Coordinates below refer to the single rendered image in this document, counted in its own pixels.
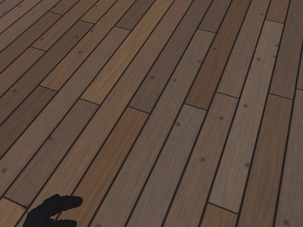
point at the robot left hand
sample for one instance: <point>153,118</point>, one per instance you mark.
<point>40,216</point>

